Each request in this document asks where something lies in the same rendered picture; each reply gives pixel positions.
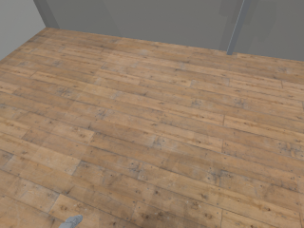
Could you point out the robot left hand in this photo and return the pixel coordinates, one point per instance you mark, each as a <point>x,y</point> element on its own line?
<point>71,222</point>

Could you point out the panel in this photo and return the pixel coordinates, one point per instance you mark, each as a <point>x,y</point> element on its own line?
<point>240,20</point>

